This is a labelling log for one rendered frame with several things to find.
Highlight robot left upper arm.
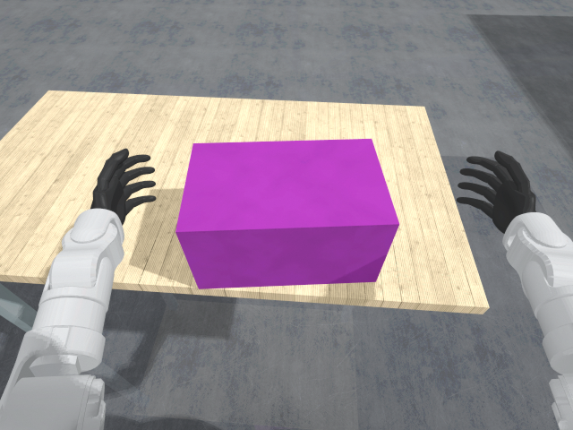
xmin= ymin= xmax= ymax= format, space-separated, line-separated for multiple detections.
xmin=0 ymin=374 xmax=106 ymax=430

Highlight robot left hand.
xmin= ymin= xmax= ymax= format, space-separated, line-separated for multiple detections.
xmin=90 ymin=149 xmax=156 ymax=225

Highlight carton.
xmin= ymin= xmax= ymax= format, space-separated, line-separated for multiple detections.
xmin=175 ymin=139 xmax=399 ymax=289

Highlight robot right hand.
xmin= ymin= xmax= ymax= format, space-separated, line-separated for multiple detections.
xmin=457 ymin=150 xmax=536 ymax=234

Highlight right robot forearm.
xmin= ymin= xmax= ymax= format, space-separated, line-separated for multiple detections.
xmin=502 ymin=212 xmax=573 ymax=374

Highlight robot right upper arm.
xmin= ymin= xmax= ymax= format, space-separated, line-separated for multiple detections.
xmin=549 ymin=374 xmax=573 ymax=430

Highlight left robot forearm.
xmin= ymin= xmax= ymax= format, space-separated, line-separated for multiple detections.
xmin=0 ymin=209 xmax=124 ymax=421

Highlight table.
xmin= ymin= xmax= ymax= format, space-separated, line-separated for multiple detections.
xmin=0 ymin=90 xmax=490 ymax=332

